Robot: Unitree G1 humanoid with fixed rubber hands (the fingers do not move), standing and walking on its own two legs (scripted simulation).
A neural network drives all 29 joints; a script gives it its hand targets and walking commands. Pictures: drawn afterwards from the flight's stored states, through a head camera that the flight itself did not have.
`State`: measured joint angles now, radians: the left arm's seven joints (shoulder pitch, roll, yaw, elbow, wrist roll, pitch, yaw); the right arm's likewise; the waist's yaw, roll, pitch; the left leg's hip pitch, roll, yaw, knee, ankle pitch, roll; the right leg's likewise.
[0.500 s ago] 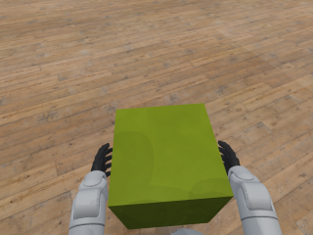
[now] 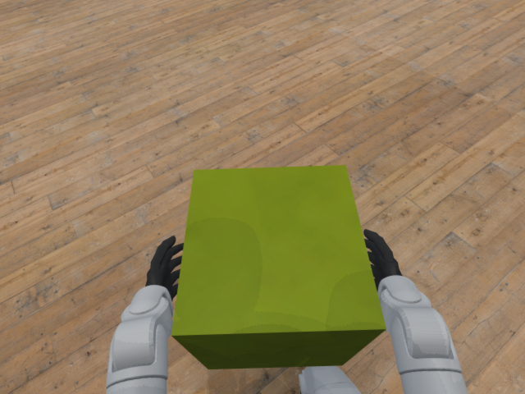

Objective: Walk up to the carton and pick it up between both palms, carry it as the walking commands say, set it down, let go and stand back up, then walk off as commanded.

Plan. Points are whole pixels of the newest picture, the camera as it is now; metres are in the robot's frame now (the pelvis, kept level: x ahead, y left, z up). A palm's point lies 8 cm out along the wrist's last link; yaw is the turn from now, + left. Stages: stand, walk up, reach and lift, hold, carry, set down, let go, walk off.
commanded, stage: carry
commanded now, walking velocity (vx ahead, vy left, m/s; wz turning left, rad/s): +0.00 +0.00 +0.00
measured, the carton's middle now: (272, 273) +0.31 -0.03 -0.04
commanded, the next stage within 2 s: none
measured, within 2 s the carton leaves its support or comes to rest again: neither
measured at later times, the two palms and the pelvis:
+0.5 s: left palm (165, 191) +0.47 +0.14 +0.04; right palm (339, 157) +0.50 -0.20 +0.02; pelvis +0.23 -0.06 +0.00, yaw +7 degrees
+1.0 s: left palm (202, 117) +0.70 +0.08 +0.02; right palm (337, 85) +0.74 -0.26 +0.02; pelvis +0.45 -0.11 +0.00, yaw +6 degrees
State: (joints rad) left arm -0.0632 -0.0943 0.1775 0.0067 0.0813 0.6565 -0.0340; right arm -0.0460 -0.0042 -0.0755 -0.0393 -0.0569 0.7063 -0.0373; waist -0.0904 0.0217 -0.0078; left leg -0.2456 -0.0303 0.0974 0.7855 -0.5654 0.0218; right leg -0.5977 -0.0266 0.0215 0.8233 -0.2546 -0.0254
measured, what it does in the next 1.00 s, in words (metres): walks ahead: left foot, then left foot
